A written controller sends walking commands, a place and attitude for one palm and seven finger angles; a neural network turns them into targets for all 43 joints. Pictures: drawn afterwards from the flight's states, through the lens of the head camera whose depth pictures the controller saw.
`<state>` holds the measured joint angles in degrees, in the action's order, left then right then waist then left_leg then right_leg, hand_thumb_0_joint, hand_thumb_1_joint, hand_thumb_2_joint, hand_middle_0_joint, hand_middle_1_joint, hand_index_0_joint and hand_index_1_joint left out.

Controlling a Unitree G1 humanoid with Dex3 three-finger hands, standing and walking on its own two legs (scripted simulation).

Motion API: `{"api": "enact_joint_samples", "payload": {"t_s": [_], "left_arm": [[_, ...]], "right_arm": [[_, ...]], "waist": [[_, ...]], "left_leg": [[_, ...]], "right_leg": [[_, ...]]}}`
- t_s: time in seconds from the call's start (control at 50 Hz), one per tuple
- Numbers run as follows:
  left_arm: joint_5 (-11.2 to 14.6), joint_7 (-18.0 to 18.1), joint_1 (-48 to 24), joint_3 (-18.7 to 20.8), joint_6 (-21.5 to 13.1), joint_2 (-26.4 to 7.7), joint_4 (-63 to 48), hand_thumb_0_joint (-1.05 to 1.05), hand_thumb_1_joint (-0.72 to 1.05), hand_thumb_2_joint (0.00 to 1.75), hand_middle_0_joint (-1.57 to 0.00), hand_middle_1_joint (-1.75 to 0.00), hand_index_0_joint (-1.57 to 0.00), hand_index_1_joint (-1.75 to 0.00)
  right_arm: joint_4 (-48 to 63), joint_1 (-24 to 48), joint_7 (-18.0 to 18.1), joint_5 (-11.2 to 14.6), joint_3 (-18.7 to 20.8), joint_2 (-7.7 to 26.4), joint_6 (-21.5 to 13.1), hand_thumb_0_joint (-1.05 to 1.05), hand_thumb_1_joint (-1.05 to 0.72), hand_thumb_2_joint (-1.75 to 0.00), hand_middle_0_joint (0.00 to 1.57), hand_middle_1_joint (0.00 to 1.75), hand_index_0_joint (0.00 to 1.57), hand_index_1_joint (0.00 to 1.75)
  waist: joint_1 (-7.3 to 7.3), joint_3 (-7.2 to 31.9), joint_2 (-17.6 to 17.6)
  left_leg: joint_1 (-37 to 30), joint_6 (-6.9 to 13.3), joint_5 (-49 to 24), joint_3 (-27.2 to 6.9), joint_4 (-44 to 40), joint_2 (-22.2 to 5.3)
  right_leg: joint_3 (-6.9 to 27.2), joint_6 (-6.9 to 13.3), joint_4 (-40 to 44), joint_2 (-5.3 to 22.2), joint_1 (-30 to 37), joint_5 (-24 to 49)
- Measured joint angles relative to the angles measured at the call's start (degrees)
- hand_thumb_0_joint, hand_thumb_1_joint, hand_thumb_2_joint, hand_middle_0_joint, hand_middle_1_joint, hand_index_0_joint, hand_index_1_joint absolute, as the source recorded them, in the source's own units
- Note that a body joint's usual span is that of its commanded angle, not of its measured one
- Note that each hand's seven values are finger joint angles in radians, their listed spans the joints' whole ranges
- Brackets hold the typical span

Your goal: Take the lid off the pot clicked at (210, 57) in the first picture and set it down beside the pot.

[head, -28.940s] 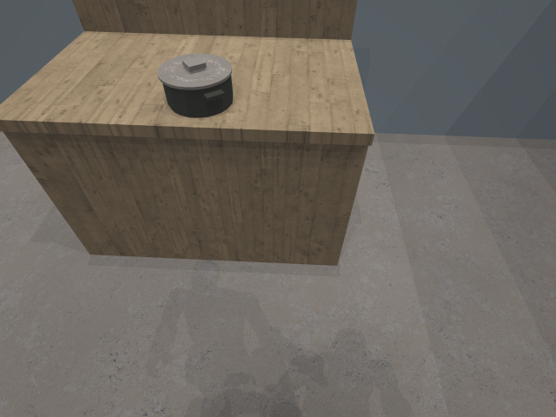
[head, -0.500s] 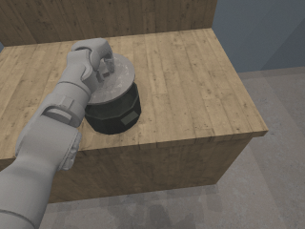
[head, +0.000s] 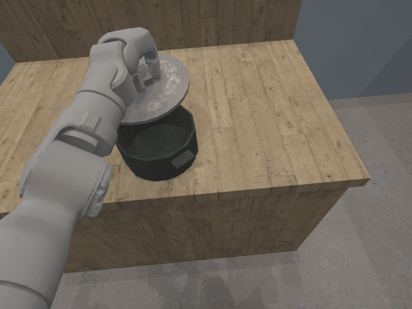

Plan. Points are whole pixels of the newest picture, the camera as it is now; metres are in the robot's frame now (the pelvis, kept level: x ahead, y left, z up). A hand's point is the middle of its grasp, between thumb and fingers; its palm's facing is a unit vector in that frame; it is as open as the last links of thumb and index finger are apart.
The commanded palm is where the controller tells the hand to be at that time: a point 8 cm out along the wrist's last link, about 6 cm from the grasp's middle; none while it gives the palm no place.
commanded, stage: lift the lid straight up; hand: left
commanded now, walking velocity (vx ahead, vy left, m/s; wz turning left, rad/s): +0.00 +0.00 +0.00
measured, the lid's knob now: (137, 77) +0.54 +0.10 +0.17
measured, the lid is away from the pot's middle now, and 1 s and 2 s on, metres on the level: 0.02 0.07 0.19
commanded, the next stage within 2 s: move the lid sideways beside the pot in 0.46 s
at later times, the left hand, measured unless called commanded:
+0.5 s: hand (127, 70) +0.49 +0.10 +0.22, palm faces -0.28 -0.04 -0.96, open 6.7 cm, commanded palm +0.49 +0.10 +0.28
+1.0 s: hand (100, 71) +0.48 +0.15 +0.22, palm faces -0.28 -0.06 -0.96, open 6.6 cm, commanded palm +0.48 +0.16 +0.28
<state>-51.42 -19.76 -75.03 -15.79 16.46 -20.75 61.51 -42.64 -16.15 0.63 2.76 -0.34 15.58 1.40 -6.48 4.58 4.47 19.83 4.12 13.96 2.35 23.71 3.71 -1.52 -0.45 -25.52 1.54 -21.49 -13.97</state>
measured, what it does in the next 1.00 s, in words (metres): stands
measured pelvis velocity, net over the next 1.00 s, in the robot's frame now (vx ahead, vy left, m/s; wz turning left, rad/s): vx -0.01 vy -0.01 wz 0.00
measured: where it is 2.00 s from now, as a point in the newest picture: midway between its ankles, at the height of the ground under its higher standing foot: outside the picture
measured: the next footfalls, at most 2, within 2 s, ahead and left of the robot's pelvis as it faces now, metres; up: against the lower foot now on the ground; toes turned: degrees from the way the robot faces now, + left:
none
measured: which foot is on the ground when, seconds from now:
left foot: down 0.00-1.00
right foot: down 0.00-1.00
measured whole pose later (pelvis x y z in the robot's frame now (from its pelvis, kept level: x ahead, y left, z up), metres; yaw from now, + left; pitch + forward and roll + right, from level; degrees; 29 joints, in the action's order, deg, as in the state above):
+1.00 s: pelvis -0.01 -0.01 +0.00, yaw +0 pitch +8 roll +0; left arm -54.1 -26.1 -75.2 -14.4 14.6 -28.4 61.2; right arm -40.7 -16.0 2.3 3.7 -1.0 16.1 3.2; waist -6.3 3.6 3.7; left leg 17.7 3.8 13.0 2.1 22.9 3.0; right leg -1.7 0.1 -23.7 0.8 -18.9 -12.5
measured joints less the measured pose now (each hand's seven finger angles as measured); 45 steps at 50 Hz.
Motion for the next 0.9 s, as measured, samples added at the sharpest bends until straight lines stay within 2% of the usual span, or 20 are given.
{"api": "enact_joint_samples", "payload": {"t_s": [0.12, 0.2, 0.26, 0.36, 0.48, 0.62, 0.74, 0.84, 0.9], "left_arm": [[-1.44, -0.94, -1.39, -0.05, 1.41, -0.12, 1.00, 0.03, 0.16, 0.92, -0.53, -0.88, -0.83, -1.04], [-0.97, -2.51, -2.08, -0.43, 2.20, -0.65, 0.76, 0.04, 0.16, 0.92, -0.53, -0.88, -0.83, -1.04], [-1.18, -3.63, -1.59, 0.24, 1.18, -1.39, -1.13, 0.04, 0.16, 0.92, -0.53, -0.88, -0.84, -1.04], [-1.65, -4.07, -3.03, -1.44, 1.38, -1.34, -0.26, 0.04, 0.16, 0.92, -0.53, -0.88, -0.84, -1.04], [-0.62, -5.60, -2.74, -2.94, 1.76, -0.88, -0.83, 0.04, 0.16, 0.92, -0.53, -0.88, -0.84, -1.05], [-0.34, -4.60, -1.42, -0.56, -0.88, -1.05, -2.43, 0.04, 0.16, 0.92, -0.53, -0.88, -0.84, -1.04], [-2.56, -2.43, -2.23, 1.27, -0.01, -2.49, -0.03, 0.04, 0.16, 0.92, -0.53, -0.88, -0.84, -1.05], [-3.10, -3.55, -0.96, 1.75, 0.02, -4.28, -0.10, 0.04, 0.16, 0.92, -0.53, -0.88, -0.84, -1.05], [-2.59, -5.00, -0.15, 2.75, -0.60, -5.73, -0.25, 0.04, 0.16, 0.92, -0.53, -0.88, -0.84, -1.05]], "right_arm": [[0.48, 0.52, -0.23, 0.04, -0.35, -0.25, 0.50, 0.01, -0.90, -0.90, 0.20, 0.30, 0.20, 0.30], [0.99, 0.79, -0.05, 0.13, -0.44, -0.17, 0.60, 0.01, -0.90, -0.90, 0.20, 0.30, 0.20, 0.30], [1.38, 0.70, 0.30, -0.02, -0.32, 0.04, 0.09, 0.01, -0.90, -0.90, 0.20, 0.30, 0.20, 0.30], [1.32, 0.66, 0.21, 0.17, -0.11, 0.33, 0.15, 0.01, -0.90, -0.90, 0.20, 0.30, 0.20, 0.30], [1.35, 1.10, 0.27, 0.29, -0.18, 0.63, 0.77, 0.01, -0.90, -0.90, 0.20, 0.30, 0.20, 0.30], [1.64, 1.23, 1.06, 0.25, -0.59, 0.35, -0.19, 0.01, -0.90, -0.90, 0.20, 0.30, 0.20, 0.30], [1.68, 1.33, 0.85, 0.26, -1.07, 0.05, 0.60, 0.01, -0.90, -0.90, 0.20, 0.30, 0.20, 0.30], [1.77, 0.44, 0.77, 0.30, -0.77, 0.30, 1.36, 0.01, -0.90, -0.90, 0.20, 0.30, 0.20, 0.30], [1.76, 0.23, 1.16, 0.49, -0.81, 0.41, 1.63, 0.01, -0.90, -0.90, 0.20, 0.30, 0.20, 0.30]], "waist": [[0.08, 0.20, 0.04], [0.02, -0.13, -0.19], [0.13, -0.35, -0.21], [0.54, -0.08, -0.45], [0.62, -0.37, -0.76], [0.46, -0.70, -0.58], [0.03, -0.62, -0.56], [0.16, -0.44, 0.06], [0.13, -0.62, 0.07]], "left_leg": [[-0.50, -0.03, -0.09, 0.13, -0.27, -0.12], [-0.65, -0.09, -0.36, -0.07, -0.46, -0.11], [-1.12, -0.12, -0.57, -0.20, -0.75, -0.10], [-1.36, -0.20, -0.66, -0.49, -0.70, -0.06], [-1.32, -0.21, -0.92, -0.77, -0.60, 0.05], [-1.98, -0.21, -1.11, -0.45, -0.93, -0.10], [-1.43, -0.30, -1.21, 0.33, -1.00, -0.32], [-1.53, -0.28, -1.20, 0.35, -1.09, -0.42], [-1.99, -0.26, -1.11, 0.26, -1.14, -0.56]], "right_leg": [[0.15, 0.05, 0.26, -0.14, 0.43, 0.14], [-0.05, 0.13, 0.42, -0.13, 0.64, 0.32], [-0.17, 0.16, 0.70, -0.12, 1.14, 0.47], [-0.45, 0.24, 0.69, -0.08, 1.50, 0.47], [-0.74, 0.30, 0.51, 0.05, 1.53, 0.57], [-0.39, 0.31, 0.92, -0.13, 2.08, 0.97], [0.39, 0.41, 0.60, -0.37, 1.07, 1.17], [0.42, 0.39, 0.86, -0.48, 1.24, 1.23], [0.34, 0.41, 1.26, -0.63, 1.88, 1.31]]}}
